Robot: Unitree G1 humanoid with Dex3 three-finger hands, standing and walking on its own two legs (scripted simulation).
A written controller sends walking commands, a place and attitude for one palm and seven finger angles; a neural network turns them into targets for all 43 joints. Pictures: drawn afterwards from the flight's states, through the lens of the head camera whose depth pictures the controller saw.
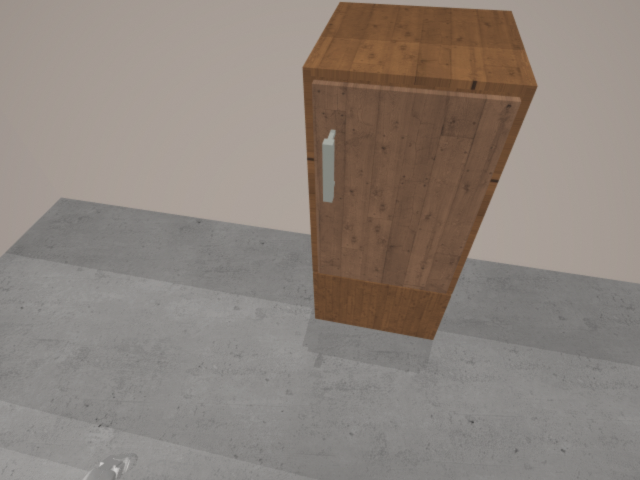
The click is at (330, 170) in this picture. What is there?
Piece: cupboard door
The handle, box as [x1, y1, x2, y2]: [322, 130, 335, 202]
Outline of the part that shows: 335,130 331,130 328,138 324,138 322,143 323,201 331,202 333,197 334,185 333,137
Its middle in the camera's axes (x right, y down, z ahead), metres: +0.02 -0.16 +0.84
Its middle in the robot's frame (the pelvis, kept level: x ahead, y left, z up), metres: +0.73 +0.02 -0.03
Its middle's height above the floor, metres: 0.73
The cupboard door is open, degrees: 0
